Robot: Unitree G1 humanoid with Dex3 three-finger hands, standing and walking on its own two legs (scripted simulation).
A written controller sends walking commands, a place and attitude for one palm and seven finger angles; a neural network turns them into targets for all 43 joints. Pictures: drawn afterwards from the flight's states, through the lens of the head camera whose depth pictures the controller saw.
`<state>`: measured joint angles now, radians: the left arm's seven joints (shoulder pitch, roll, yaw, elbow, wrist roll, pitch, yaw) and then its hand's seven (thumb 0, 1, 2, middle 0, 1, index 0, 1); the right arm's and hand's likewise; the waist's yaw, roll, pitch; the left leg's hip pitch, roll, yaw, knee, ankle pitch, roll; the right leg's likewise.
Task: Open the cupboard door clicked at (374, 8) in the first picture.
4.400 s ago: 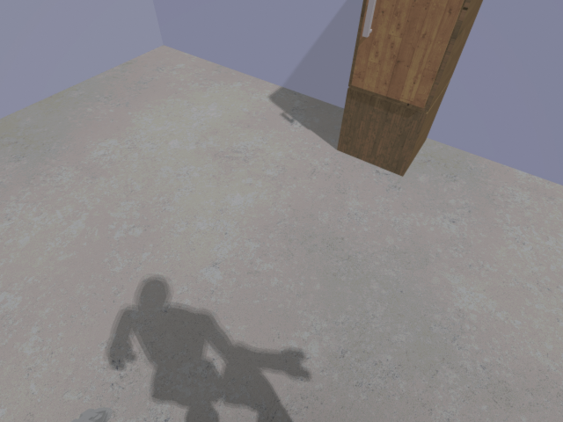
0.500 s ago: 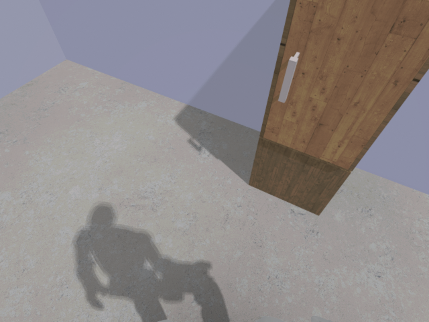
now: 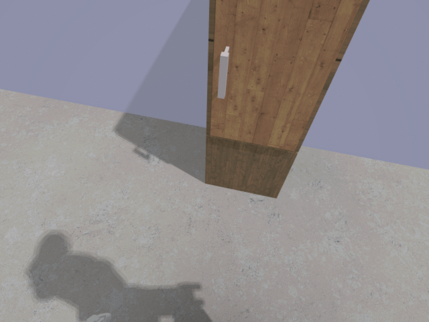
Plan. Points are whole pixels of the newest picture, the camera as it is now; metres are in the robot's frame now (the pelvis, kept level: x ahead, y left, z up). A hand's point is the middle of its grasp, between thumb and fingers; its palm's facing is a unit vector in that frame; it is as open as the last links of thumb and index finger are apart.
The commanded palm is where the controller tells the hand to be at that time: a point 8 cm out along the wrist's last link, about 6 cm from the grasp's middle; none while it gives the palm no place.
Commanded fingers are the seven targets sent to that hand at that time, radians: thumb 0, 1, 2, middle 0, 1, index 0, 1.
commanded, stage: turn to face it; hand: left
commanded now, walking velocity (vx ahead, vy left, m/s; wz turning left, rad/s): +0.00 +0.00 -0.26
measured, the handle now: (224, 73) +0.81 +0.02 -0.01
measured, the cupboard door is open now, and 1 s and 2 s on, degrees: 0 0 0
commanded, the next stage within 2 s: take the last steps up to it in 0.12 s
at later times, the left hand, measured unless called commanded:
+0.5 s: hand out of the picture +0.12 +0.16 -0.16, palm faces -0.15 -0.97 -0.21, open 7.4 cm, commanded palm none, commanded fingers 0.00 0.90 0.90 -0.20 -0.30 -0.20 -0.30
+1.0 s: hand (145, 292) +0.20 +0.16 -0.17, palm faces -0.14 -0.98 -0.17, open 7.4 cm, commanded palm none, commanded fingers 0.00 0.90 0.90 -0.20 -0.30 -0.20 -0.30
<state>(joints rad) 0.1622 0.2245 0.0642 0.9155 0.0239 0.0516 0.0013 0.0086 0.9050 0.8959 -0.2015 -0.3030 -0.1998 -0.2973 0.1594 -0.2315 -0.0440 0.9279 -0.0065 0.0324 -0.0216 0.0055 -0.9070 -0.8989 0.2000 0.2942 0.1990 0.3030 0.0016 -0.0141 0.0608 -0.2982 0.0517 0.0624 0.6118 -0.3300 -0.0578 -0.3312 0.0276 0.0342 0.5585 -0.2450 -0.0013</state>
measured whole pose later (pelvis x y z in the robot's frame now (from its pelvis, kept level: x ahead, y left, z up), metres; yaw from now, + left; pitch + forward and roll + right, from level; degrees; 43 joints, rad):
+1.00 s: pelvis +0.17 -0.01 +0.01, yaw -11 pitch +0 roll +1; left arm 0.29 0.17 0.06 1.10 0.03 0.00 -0.01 0.01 0.91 0.90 -0.20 -0.30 -0.19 -0.30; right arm 0.25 -0.15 -0.04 1.06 -0.03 -0.05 -0.02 0.00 -0.94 -0.90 0.20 0.29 0.20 0.30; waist 0.00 -0.03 0.05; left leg -0.21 0.05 0.18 0.47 -0.24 0.02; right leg -0.44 -0.09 -0.06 1.04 -0.37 -0.01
